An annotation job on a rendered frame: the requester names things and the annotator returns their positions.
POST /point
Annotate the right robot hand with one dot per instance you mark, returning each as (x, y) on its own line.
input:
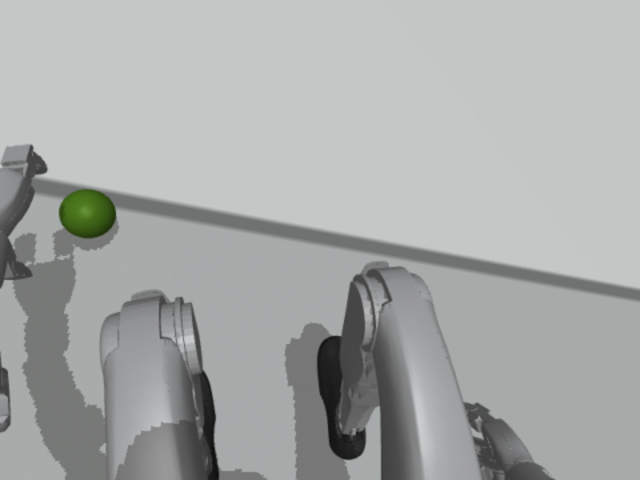
(501, 447)

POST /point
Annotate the ball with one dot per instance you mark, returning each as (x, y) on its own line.
(87, 213)

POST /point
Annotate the right robot foot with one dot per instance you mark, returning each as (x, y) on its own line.
(330, 379)

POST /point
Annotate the right robot arm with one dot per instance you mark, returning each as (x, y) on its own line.
(527, 471)

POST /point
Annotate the left robot hand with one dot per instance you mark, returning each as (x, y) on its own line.
(20, 165)

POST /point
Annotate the left robot foot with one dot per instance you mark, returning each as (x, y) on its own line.
(208, 427)

